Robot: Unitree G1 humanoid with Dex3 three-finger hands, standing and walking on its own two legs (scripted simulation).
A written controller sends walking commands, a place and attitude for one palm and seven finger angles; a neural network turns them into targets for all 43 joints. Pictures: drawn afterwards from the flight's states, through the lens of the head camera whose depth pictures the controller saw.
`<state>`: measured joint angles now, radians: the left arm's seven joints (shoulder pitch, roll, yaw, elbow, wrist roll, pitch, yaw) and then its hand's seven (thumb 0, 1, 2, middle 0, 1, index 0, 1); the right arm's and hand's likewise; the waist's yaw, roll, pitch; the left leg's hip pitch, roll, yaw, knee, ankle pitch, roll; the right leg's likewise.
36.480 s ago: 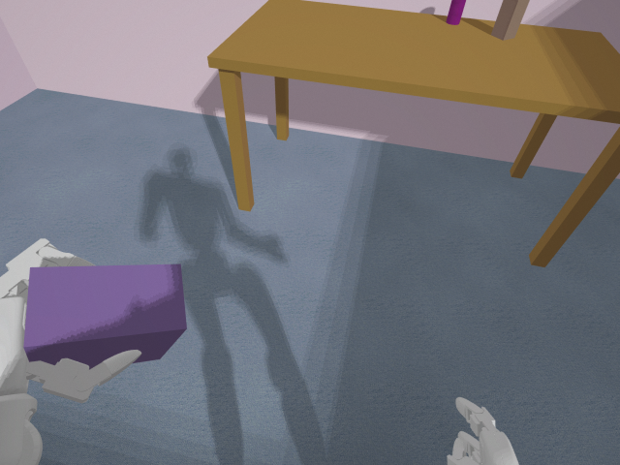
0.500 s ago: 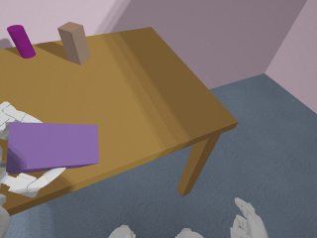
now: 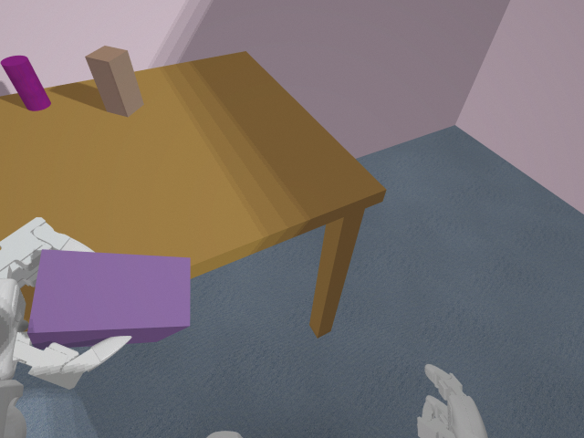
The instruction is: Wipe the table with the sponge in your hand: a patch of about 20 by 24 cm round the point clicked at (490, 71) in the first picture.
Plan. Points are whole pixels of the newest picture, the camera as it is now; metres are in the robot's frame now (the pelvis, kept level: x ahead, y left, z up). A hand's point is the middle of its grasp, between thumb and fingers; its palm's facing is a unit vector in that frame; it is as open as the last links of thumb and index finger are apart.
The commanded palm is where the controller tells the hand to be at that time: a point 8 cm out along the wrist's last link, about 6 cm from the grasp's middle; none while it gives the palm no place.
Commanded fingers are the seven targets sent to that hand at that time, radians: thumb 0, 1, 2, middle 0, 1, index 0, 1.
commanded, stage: stop stepping back and stand still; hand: left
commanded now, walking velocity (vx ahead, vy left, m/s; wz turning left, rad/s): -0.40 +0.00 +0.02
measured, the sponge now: (131, 304) +0.23 +0.17 +0.15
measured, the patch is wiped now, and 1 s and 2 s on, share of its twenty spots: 1.00 1.00 1.00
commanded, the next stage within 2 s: stand and wait in 1.14 s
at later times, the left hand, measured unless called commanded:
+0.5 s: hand out of the picture +0.06 +0.19 +0.18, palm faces +0.38 -0.86 -0.33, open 10.1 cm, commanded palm +0.01 +0.24 +0.19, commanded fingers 0.00 0.10 1.30 -1.20 -1.60 -1.20 -1.60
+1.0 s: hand out of the picture +0.00 +0.13 +0.18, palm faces +0.39 -0.83 -0.40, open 10.1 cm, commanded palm -0.04 +0.18 +0.19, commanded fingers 0.00 0.10 1.30 -1.20 -1.60 -1.20 -1.60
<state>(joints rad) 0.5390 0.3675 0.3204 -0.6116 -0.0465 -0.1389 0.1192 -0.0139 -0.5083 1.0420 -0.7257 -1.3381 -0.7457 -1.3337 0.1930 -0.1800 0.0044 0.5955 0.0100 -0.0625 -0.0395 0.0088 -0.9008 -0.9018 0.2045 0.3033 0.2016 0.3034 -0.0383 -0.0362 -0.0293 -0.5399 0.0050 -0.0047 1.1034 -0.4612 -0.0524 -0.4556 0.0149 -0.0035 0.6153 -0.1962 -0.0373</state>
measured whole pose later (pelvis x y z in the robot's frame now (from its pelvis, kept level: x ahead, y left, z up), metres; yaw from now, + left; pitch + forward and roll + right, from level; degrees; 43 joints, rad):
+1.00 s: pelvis -0.19 -0.10 +0.01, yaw +3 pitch +0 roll +3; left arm 0.53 0.36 0.30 -0.50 -0.06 -0.12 0.12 -0.01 -0.51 1.04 -0.73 -1.34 -0.75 -1.33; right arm 0.26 -0.23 0.00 0.66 0.02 -0.08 -0.05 0.01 -0.90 -0.90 0.20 0.30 0.20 0.30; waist -0.02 -0.02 -0.05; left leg -0.42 0.04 0.05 0.83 -0.31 0.02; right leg -0.33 -0.02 -0.10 0.54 -0.21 -0.09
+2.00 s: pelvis -0.16 -0.04 +0.02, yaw +2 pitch +0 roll -1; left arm 0.48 0.34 0.29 -0.47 -0.06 -0.08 0.17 -0.01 -0.51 1.04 -0.73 -1.34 -0.74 -1.34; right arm 0.19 -0.21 0.03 0.59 0.01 -0.07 -0.06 0.01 -0.90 -0.90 0.20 0.30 0.20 0.30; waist 0.00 0.01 -0.01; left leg -0.17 0.02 0.07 0.48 -0.30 0.02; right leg -0.25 -0.03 -0.07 0.45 -0.19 0.01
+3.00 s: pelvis -0.16 -0.04 +0.02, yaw +2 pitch +0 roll -1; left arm 0.49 0.34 0.28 -0.45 -0.06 -0.07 0.17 -0.01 -0.51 1.04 -0.73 -1.34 -0.74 -1.34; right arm 0.19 -0.22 0.02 0.59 0.01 -0.05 -0.07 0.01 -0.90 -0.90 0.20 0.30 0.20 0.30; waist 0.00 0.03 -0.02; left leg -0.18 0.03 0.07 0.47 -0.29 0.01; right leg -0.25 -0.02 -0.08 0.43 -0.18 0.00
